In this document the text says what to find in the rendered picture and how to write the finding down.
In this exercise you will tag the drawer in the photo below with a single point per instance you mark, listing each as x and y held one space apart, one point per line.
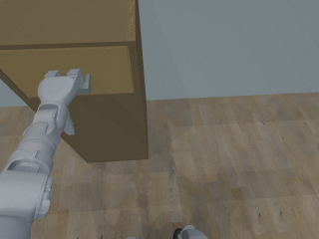
110 67

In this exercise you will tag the left robot hand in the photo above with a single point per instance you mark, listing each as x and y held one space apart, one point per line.
61 89

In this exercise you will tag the robot left forearm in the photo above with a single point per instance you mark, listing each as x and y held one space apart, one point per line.
38 145

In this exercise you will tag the handle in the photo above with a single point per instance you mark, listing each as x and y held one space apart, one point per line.
85 87

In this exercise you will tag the left robot upper arm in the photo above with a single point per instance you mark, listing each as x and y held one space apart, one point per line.
24 197

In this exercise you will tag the right robot foot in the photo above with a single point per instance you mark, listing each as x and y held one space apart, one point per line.
177 231

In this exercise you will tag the right robot thigh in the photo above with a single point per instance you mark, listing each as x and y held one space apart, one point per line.
191 234

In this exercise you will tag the cabinet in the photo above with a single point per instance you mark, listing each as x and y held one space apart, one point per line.
108 127

